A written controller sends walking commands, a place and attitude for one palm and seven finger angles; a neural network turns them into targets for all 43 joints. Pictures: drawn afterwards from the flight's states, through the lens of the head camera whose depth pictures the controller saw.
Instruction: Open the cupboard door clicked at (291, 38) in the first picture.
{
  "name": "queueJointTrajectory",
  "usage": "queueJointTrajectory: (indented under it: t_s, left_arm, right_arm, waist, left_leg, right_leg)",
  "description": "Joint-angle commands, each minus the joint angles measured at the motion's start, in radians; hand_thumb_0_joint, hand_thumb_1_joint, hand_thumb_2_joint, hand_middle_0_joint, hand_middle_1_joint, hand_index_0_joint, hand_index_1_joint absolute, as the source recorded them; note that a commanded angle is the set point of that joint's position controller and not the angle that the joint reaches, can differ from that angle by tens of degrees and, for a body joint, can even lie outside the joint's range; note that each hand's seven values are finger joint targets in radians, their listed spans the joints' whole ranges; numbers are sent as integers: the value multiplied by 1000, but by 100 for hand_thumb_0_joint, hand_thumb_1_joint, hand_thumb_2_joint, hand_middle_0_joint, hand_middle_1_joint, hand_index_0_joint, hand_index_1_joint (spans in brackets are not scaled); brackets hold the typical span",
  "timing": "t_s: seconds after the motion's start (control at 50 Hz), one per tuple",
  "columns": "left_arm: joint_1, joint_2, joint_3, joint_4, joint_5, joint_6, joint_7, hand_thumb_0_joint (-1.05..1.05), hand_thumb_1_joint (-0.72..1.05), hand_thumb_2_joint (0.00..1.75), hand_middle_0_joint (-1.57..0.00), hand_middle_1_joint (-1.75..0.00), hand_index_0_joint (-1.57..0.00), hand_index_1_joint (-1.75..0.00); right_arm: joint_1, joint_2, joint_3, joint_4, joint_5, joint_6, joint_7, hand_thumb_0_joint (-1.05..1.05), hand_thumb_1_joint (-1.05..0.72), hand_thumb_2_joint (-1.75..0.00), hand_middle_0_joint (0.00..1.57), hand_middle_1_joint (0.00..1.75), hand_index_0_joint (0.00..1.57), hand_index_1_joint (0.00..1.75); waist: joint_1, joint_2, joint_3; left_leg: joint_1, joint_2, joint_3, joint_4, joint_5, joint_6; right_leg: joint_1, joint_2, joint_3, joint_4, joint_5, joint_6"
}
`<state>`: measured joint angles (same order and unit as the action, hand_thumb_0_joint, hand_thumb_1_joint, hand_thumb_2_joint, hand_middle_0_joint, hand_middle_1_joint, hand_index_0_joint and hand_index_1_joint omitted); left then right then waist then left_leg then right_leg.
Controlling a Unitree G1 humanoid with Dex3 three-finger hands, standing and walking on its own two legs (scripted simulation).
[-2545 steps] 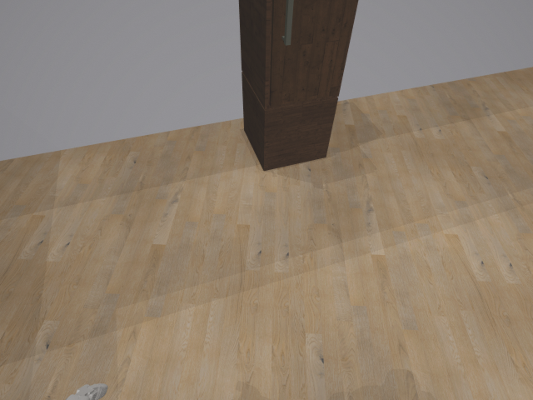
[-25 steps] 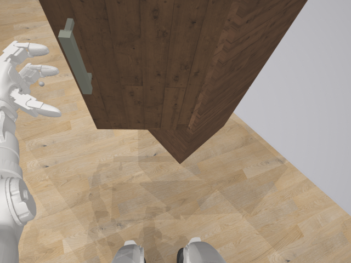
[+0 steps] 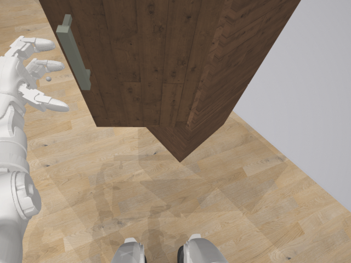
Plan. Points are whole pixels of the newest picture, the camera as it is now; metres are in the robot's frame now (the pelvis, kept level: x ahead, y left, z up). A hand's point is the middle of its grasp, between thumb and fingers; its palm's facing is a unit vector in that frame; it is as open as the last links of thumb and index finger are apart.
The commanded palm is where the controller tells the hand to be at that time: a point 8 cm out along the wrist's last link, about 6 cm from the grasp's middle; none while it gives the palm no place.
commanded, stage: slide the fingers in behind the handle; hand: left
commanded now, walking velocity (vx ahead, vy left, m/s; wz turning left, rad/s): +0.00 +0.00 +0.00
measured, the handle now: (77, 56) +0.56 +0.19 +0.09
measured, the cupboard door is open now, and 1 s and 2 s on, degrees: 50 50 51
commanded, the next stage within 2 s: close the thumb around the handle in 1.44 s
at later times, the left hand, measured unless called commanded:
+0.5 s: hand (67, 80) +0.49 +0.21 +0.08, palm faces -0.03 -1.00 -0.01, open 14.0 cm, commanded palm +0.47 +0.25 +0.08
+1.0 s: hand (85, 79) +0.49 +0.17 +0.08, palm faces -0.05 -1.00 -0.02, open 14.2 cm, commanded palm +0.47 +0.21 +0.08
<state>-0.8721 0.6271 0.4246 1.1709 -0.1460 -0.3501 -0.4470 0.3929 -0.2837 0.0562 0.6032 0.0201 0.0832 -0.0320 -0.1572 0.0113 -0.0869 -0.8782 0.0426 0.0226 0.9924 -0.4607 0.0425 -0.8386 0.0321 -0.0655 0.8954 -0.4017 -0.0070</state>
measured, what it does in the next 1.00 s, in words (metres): stands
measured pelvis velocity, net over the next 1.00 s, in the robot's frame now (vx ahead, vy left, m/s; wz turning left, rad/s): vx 0.01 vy -0.01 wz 0.03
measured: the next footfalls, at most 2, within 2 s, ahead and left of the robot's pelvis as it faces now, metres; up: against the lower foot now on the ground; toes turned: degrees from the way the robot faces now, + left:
none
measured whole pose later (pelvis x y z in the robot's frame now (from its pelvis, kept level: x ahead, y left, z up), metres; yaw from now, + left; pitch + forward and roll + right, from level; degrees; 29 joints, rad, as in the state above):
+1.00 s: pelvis +0.01 -0.01 +0.00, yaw +2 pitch +19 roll -3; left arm -0.86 0.42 0.26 1.09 -0.14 -0.38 -0.26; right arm 0.37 -0.27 0.02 0.65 0.01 0.05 0.01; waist -0.12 0.02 -0.10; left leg -0.86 0.03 0.00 0.98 -0.46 0.03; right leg -0.82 0.02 -0.08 0.90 -0.42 -0.02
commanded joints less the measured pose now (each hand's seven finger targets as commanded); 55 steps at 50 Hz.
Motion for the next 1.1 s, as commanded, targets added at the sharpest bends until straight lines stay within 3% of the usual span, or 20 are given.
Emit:
queueJointTrajectory:
  t_s: [0.0,0.12,0.2,0.3,0.4,0.42,0.44,0.46,0.5,0.56,0.6,0.7,0.72,0.8,0.84,0.9,0.98,1.0,1.04,1.08]
  left_arm:
    - [-430,239,14,-221,-21,-56,19,0,-50,30,-30,-120,-30,-120]
    - [-440,240,31,-235,-12,-76,59,0,-50,30,-30,-120,-30,-120]
    - [-390,255,54,-268,-6,-80,75,0,-50,30,-30,-120,-30,-120]
    - [-342,181,18,-274,-16,-68,85,0,-50,30,-30,-120,-30,-120]
    - [-363,177,18,-261,-16,-74,102,0,-50,30,-30,-120,-30,-120]
    - [-378,167,3,-260,-10,-78,104,0,-50,30,-30,-120,-30,-120]
    - [-386,142,-12,-263,-10,-80,104,0,-50,30,-30,-120,-30,-120]
    - [-383,166,9,-277,-11,-86,108,0,-50,30,-30,-120,-30,-120]
    - [-390,138,-8,-303,-18,-99,106,0,-50,30,-30,-120,-30,-120]
    - [-383,93,-44,-286,-23,-96,103,0,-50,30,-30,-120,-30,-120]
    - [-399,73,-56,-306,-24,-102,107,0,-50,30,-30,-120,-30,-120]
    - [-422,19,-104,-282,-17,-98,122,0,-50,30,-30,-120,-30,-120]
    - [-451,-24,-143,-278,-15,-96,123,0,-50,30,-30,-120,-30,-120]
    - [-474,-80,-182,-300,-9,-102,141,0,-50,30,-30,-120,-30,-120]
    - [-479,-129,-220,-303,-9,-101,148,0,-50,30,-30,-120,-30,-120]
    - [-472,-109,-193,-311,-12,-101,164,0,-50,30,-30,-120,-30,-120]
    - [-424,-71,-138,-280,-3,-92,206,0,-50,30,-30,-120,-30,-120]
    - [-415,-36,-103,-255,3,-89,221,0,-50,30,-30,-120,-30,-120]
    - [-444,-42,-131,-258,31,-99,231,0,-50,30,-30,-120,-30,-120]
    - [-435,-38,-126,-297,33,-118,226,0,-50,30,-30,-120,-30,-120]
  right_arm:
    - [152,-189,-74,-58,-6,-20,-14,0,-90,-90,20,30,20,30]
    - [165,-188,-78,-47,-11,-27,-8,0,-90,-90,20,30,20,30]
    - [167,-184,-81,-59,-12,-25,-2,0,-90,-90,20,30,20,30]
    - [161,-173,-85,-65,-8,-18,5,0,-90,-90,20,30,20,30]
    - [152,-172,-84,-63,-7,-21,3,0,-90,-90,20,30,20,30]
    - [148,-169,-82,-60,-7,-22,3,0,-90,-90,20,30,20,30]
    - [148,-166,-83,-59,-8,-25,6,0,-90,-90,20,30,20,30]
    - [151,-171,-86,-58,-9,-26,4,0,-90,-90,20,30,20,30]
    - [145,-165,-87,-55,-10,-30,6,0,-90,-90,20,30,20,30]
    - [133,-163,-87,-52,-6,-32,9,0,-90,-90,20,30,20,30]
    - [132,-162,-89,-48,-8,-36,10,0,-90,-90,20,30,20,30]
    - [129,-161,-91,-30,-8,-39,11,0,-90,-90,20,30,20,30]
    - [127,-158,-89,-27,-8,-41,12,0,-90,-90,20,30,20,30]
    - [136,-157,-98,-11,-14,-52,18,0,-90,-90,20,30,20,30]
    - [133,-154,-99,-5,-15,-53,24,0,-90,-90,20,30,20,30]
    - [138,-157,-101,1,-18,-54,28,0,-90,-90,20,30,20,30]
    - [141,-151,-96,-15,-19,-49,32,0,-90,-90,20,30,20,30]
    - [138,-150,-93,-16,-20,-45,33,0,-90,-90,20,30,20,30]
    - [139,-145,-91,-21,-20,-45,36,0,-90,-90,20,30,20,30]
    - [137,-145,-94,-35,-20,-47,35,0,-90,-90,20,30,20,30]
  waist:
    - [-9,154,-440]
    - [-4,156,-461]
    - [24,170,-511]
    - [18,136,-470]
    - [7,93,-436]
    - [4,120,-422]
    - [2,120,-424]
    - [5,99,-446]
    - [9,144,-490]
    - [-2,116,-449]
    - [1,142,-476]
    - [-17,127,-440]
    - [-31,124,-425]
    - [-32,160,-477]
    - [-38,163,-470]
    - [-25,152,-503]
    - [-1,110,-478]
    - [5,92,-465]
    - [-11,80,-438]
    - [-1,93,-476]
  left_leg:
    - [377,-10,-84,-115,393,-16]
    - [395,-8,-88,-111,407,-19]
    - [403,-11,-78,-110,466,-20]
    - [395,-11,-66,-114,488,-16]
    - [344,-17,-60,-119,413,-10]
    - [345,-18,-59,-118,417,-12]
    - [352,-18,-60,-118,411,-12]
    - [365,-16,-64,-115,424,-11]
    - [405,-17,-63,-105,470,-16]
    - [392,-15,-65,-109,447,-16]
    - [427,-15,-70,-104,478,-18]
    - [424,-13,-81,-104,459,-21]
    - [425,-14,-87,-105,439,-21]
    - [503,-8,-108,-98,496,-31]
    - [510,-8,-111,-98,497,-34]
    - [508,-12,-108,-92,525,-32]
    - [449,-20,-96,-97,532,-26]
    - [414,-22,-89,-100,505,-25]
    - [374,-27,-75,-103,442,-17]
    - [391,-29,-74,-102,457,-16]
  right_leg:
    - [118,25,26,-80,262,-18]
    - [116,28,25,-77,263,-18]
    - [170,29,29,-68,322,-19]
    - [181,30,28,-77,358,-14]
    - [200,26,36,-82,337,-13]
    - [190,24,38,-81,339,-15]
    - [183,25,37,-82,333,-14]
    - [189,24,37,-80,339,-14]
    - [188,24,40,-71,367,-15]
    - [175,25,34,-77,351,-15]
    - [164,25,33,-73,362,-16]
    - [122,23,25,-73,332,-17]
    - [102,22,23,-75,312,-16]
    - [59,22,13,-67,301,-19]
    - [46,21,9,-71,293,-20]
    - [76,22,11,-65,324,-21]
    - [124,22,10,-57,352,-22]
    - [139,20,14,-57,355,-19]
    - [155,19,26,-64,349,-15]
    - [180,19,28,-58,364,-20]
